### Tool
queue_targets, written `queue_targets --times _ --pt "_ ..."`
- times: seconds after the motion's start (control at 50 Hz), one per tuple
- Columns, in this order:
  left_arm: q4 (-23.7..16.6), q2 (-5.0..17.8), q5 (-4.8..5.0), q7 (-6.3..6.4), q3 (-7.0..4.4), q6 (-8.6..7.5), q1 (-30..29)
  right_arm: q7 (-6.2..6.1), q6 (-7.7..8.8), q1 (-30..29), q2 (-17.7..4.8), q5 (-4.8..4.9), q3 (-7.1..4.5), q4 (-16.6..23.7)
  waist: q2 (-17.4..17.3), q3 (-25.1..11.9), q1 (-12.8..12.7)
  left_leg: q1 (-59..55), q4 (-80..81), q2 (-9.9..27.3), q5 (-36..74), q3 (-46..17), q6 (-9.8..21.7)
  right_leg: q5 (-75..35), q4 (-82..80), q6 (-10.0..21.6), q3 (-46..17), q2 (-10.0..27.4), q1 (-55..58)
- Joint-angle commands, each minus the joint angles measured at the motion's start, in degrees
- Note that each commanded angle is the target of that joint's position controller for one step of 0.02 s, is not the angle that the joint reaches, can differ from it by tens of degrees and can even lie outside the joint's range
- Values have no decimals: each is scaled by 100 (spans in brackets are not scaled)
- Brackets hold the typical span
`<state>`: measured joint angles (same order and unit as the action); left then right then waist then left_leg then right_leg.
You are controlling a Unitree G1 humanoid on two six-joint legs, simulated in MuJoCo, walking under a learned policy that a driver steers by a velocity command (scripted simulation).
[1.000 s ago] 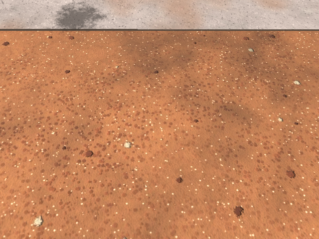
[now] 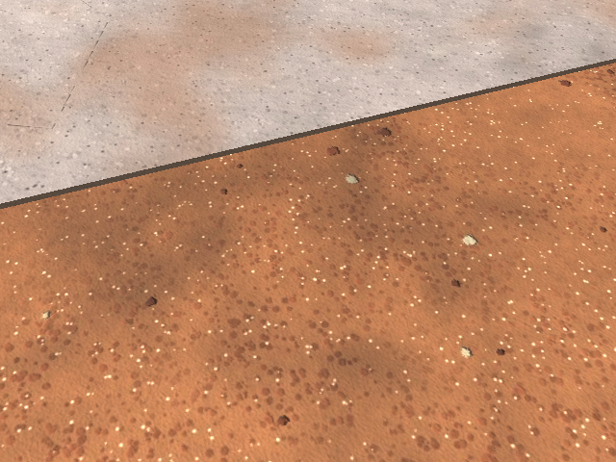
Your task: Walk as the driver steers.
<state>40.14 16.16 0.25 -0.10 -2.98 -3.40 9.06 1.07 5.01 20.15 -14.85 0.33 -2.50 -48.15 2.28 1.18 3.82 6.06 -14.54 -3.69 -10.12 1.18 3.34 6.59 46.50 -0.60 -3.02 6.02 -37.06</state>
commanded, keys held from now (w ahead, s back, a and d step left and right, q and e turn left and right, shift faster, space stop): w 0.26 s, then w+q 0.16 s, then q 0.58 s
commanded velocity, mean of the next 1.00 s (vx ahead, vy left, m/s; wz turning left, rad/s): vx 0.32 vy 0.00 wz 0.30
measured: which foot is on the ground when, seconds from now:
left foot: down 0.00-0.22, up 0.24-0.70, down 0.72-1.00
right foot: up 0.00-0.20, down 0.22-0.70, up 0.72-1.00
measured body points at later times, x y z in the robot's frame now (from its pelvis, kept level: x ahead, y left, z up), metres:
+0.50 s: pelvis +0.27 -0.07 +0.00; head +0.29 -0.08 +0.45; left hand +0.30 +0.21 -0.12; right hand +0.43 -0.33 -0.12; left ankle +0.37 +0.11 -0.68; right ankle +0.25 -0.15 -0.75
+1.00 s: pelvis +0.42 -0.03 -0.01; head +0.46 +0.00 +0.43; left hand +0.48 +0.29 -0.12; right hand +0.65 -0.25 -0.10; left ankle +0.47 +0.07 -0.75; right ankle +0.52 -0.18 -0.70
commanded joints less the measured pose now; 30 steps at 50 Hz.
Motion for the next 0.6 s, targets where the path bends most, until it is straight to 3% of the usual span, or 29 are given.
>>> queue_targets --times 0.02,0.08,0.14,0.16,0.18,0.2,0.22,0.24,0.26,0.28,0.3,0.32,0.36,0.4,0.44,0.48,0.52,0.56,0.6 --pt "-441 180 22 -48 -6 -113 -501 -55 53 -142 -1040 60 -240 311 -611 53 3 166 650 1354 1220 -720 842 -900 -916 -45 165 -113 280" --pt "-587 225 73 -122 -12 -151 -947 -60 -16 161 -1083 92 -248 138 -623 165 143 -171 511 1548 1141 -776 806 -990 -1355 25 189 -217 323" --pt "-684 353 79 -201 -49 -194 -1060 -96 -108 206 -1173 114 -287 31 -693 197 33 -668 193 1803 1478 -883 686 -460 -1678 239 172 -285 383" --pt "-649 429 72 -210 -81 -205 -897 -112 -138 159 -1221 114 -303 18 -730 105 -94 -761 -20 1824 1890 -868 626 -279 -1765 322 233 -354 665" --pt "-536 545 49 -199 -150 -213 -475 -126 -165 38 -1255 123 -308 28 -730 -137 -379 -736 -523 1703 2722 -714 525 -251 -1949 443 385 -503 1324" --pt "-286 795 22 -156 -284 -206 328 -136 -183 35 -1132 100 -258 41 -612 -679 -744 -455 -1485 1413 3213 -474 374 -342 -1994 618 454 -566 2518" --pt "-99 1207 -42 -94 -403 -187 1389 -151 -169 25 -836 -40 -125 199 -26 -1562 -1137 637 -3211 1080 1914 -209 147 -583 -1761 1005 -616 421 4241" --pt "17 1650 -48 -111 -481 -153 1632 -112 -44 735 -199 -28 70 299 1522 -2188 -764 2894 -5117 62 -1862 -154 -205 509 -2335 1927 -3251 1621 5985" --pt "4 1078 31 -117 -344 -136 1677 -70 59 434 -778 85 -50 209 1007 -2066 -1017 3622 -5810 291 -2345 -813 -175 1438 -2785 1896 -3774 1575 5882" --pt "-35 862 23 -97 -259 -143 1276 -39 114 -84 -1043 215 -132 359 655 -1202 -990 3950 -5907 553 -1862 -773 -107 1318 -2898 1642 -2903 1427 5170" --pt "-73 740 -13 -90 -213 -145 904 -53 116 -371 -992 196 -123 400 229 -785 -833 3769 -5676 814 -1337 -641 -117 837 -3027 1485 -2230 1201 4406" --pt "-76 580 -49 -105 -168 -161 625 -63 81 -500 -941 118 -144 412 126 -450 -681 3582 -5360 965 -1000 -620 -163 384 -3223 1408 -1766 1012 3784" --pt "-26 449 -97 -118 -143 -247 402 -68 -70 -258 -759 122 -151 327 307 -321 -403 3011 -5096 1118 -629 -701 -231 -67 -3591 1323 -1150 822 3104" --pt "103 519 -88 -109 -179 -337 396 -92 -194 -247 -594 123 -135 325 228 -163 -314 3024 -4909 1123 -374 -750 -321 -466 -3837 1346 -668 816 2820" --pt "224 600 -136 -64 -206 -362 418 -116 -239 -490 -568 89 -151 419 88 29 -319 3272 -4496 1063 87 -854 -415 -1242 -3897 1322 -228 806 2792" --pt "276 651 -148 -4 -208 -328 299 -87 -216 -630 -508 34 -144 493 90 55 -280 3072 -3737 956 714 -680 -461 -2411 -3757 1163 447 603 2737" --pt "306 732 -125 74 -213 -269 269 -10 -183 -1021 -377 -5 -96 637 117 61 -423 2664 -2898 849 1414 -296 -451 -2788 -3649 1005 952 417 2628" --pt "411 819 -85 146 -228 -191 478 79 -186 -1366 -311 -8 -75 829 82 -5 -589 2557 -2434 768 1710 -129 -420 -2932 -3491 976 1049 525 2923" --pt "482 910 -19 185 -263 -78 549 163 -218 -1477 -394 1 -111 988 122 -59 -612 2646 -2173 731 1418 -92 -327 -3030 -3191 942 1060 701 3398"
